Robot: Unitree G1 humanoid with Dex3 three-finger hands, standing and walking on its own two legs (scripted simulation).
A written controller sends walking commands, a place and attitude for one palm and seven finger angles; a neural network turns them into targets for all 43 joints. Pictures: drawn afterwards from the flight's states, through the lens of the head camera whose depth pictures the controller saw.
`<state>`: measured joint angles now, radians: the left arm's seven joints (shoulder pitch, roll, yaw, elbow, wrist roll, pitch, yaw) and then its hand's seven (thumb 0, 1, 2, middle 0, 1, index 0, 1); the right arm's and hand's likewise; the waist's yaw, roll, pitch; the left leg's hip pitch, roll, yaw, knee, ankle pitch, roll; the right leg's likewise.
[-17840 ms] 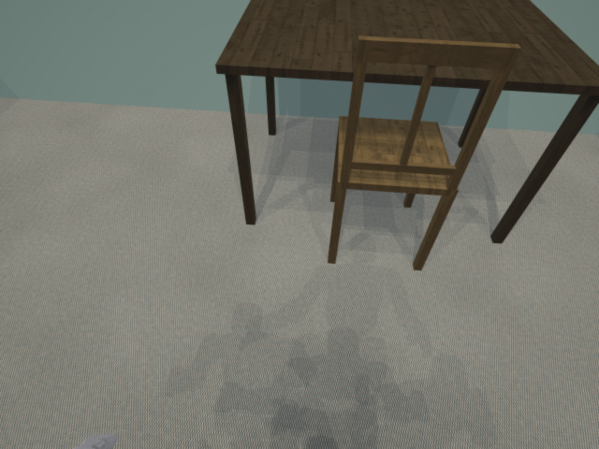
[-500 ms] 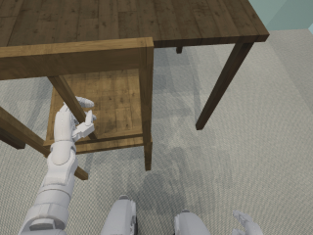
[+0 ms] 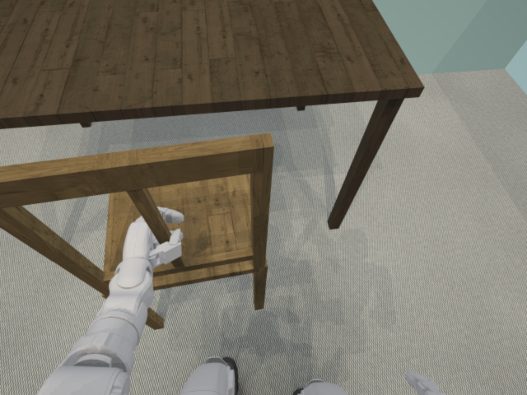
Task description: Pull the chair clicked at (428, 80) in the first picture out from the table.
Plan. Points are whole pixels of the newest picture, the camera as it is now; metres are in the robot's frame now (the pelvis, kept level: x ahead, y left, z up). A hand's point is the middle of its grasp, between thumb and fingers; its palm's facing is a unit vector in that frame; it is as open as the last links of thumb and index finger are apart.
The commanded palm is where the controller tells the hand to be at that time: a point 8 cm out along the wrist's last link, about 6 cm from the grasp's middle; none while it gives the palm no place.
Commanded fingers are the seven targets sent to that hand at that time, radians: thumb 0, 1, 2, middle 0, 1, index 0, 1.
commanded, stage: step backward, pulling the chair out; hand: left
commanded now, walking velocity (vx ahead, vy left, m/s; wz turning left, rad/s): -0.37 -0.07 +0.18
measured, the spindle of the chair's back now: (162, 233) +0.38 +0.18 -0.06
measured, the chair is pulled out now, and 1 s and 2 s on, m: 0.11 0.17 0.31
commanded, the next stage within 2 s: none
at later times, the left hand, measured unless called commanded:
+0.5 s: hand (177, 280) +0.30 +0.15 -0.06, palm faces +0.10 -0.98 -0.17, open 5.2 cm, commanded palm +0.30 +0.20 -0.06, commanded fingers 0.00 0.90 0.90 -0.50 -1.45 -0.50 -1.45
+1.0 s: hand (169, 275) +0.30 +0.16 -0.06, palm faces +0.12 -0.97 -0.18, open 5.3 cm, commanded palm +0.29 +0.21 -0.06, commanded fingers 0.00 0.90 0.90 -0.50 -1.45 -0.50 -1.45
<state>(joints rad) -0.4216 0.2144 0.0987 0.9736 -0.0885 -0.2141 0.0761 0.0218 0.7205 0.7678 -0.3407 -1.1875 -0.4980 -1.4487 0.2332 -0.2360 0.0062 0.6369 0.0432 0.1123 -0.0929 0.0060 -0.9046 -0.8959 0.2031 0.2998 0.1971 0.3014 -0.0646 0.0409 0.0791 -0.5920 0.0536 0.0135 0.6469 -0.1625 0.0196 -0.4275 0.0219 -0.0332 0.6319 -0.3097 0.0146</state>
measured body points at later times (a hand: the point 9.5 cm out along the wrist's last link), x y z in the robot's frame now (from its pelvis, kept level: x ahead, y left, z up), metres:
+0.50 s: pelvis -0.03 -0.01 +0.00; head +0.02 -0.01 +0.45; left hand +0.29 +0.20 -0.05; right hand +0.07 -0.29 -0.12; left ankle +0.10 +0.11 -0.72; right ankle +0.01 -0.13 -0.72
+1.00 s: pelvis -0.04 -0.02 +0.00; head +0.03 -0.01 +0.44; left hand +0.29 +0.21 -0.05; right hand +0.09 -0.25 -0.13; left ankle +0.10 +0.11 -0.72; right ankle +0.01 -0.13 -0.72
